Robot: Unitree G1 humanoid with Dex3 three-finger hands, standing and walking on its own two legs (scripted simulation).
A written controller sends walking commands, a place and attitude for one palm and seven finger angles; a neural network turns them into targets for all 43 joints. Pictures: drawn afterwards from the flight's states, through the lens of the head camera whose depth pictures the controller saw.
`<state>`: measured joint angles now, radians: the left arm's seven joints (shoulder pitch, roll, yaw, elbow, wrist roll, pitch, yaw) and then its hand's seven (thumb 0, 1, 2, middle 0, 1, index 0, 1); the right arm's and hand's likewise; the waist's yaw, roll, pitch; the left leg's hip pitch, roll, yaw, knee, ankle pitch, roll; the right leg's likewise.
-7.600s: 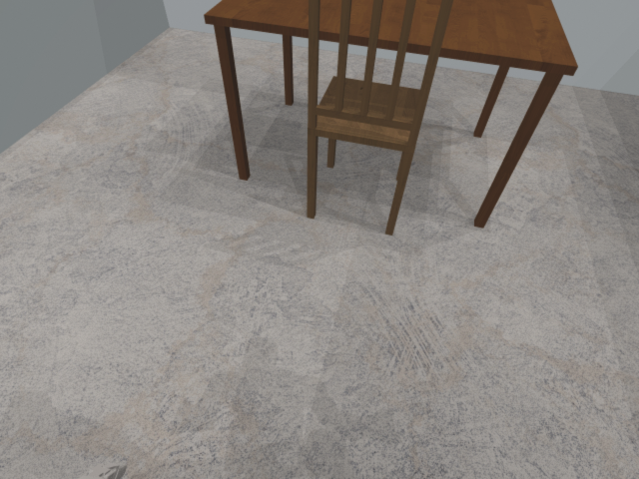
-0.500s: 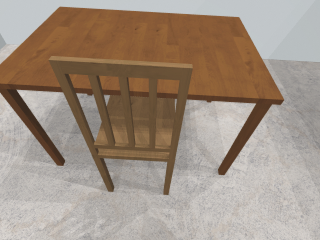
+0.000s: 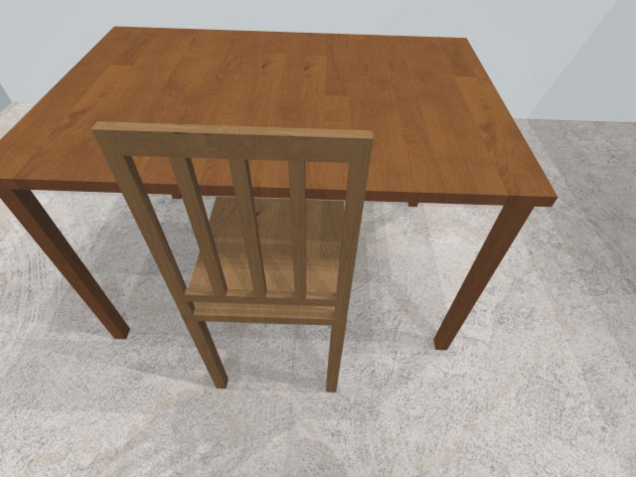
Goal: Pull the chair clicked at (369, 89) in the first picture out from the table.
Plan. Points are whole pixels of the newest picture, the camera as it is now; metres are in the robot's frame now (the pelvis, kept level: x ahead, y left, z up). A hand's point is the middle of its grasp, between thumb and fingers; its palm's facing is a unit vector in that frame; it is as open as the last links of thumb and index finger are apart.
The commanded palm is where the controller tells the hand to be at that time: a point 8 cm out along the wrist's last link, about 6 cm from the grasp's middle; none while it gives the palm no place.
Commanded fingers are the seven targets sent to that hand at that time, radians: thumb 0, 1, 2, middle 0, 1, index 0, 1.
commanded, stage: look again from close up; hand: left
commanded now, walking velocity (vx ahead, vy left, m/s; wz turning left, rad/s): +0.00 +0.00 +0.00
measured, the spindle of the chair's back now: (251, 238) +0.51 +0.15 -0.05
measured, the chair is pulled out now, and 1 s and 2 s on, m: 0.00 0.00 0.00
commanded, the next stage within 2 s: shuffle to correct the standing spot in 0.26 s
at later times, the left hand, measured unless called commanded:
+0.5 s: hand out of the picture -0.02 +0.15 -0.18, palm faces +0.03 -0.98 -0.18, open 7.4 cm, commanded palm none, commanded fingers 0.00 0.90 0.90 -0.20 -0.30 -0.20 -0.30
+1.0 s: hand out of the picture +0.04 +0.12 -0.18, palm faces +0.06 -0.98 -0.18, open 7.3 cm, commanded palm none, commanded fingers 0.00 0.90 0.90 -0.20 -0.30 -0.20 -0.30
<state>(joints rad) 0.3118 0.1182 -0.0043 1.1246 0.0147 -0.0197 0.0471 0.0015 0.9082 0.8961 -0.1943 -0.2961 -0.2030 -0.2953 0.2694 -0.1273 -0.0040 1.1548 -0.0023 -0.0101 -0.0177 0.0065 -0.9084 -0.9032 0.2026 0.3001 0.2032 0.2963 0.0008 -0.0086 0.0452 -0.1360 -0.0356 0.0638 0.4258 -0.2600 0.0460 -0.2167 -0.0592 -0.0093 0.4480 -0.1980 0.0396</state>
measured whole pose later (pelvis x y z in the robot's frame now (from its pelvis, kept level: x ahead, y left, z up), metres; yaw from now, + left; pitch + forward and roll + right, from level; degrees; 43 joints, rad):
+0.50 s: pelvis +0.01 -0.01 +0.00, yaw -1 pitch -1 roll +1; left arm 0.34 0.12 0.00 1.13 0.02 -0.02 0.04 0.00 0.91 0.90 -0.19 -0.30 -0.20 -0.30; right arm 0.30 -0.12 0.00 1.17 -0.01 0.00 -0.02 0.00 -0.90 -0.90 0.20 0.30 0.20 0.30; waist 0.00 0.00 0.03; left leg -0.13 -0.02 0.07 0.42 -0.27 0.03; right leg -0.23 -0.04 -0.01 0.47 -0.22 0.02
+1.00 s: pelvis +0.06 -0.03 +0.00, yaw +0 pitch +0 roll +0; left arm 0.32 0.11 0.02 1.12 0.02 -0.02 0.06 0.02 0.92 0.90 -0.20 -0.30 -0.21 -0.30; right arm 0.25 -0.14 -0.02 1.13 0.00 0.00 -0.05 0.02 -0.93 -0.90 0.20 0.30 0.20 0.30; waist 0.01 0.00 0.04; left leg -0.10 0.03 0.05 0.45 -0.34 -0.01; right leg -0.20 0.00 -0.04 0.53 -0.29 -0.01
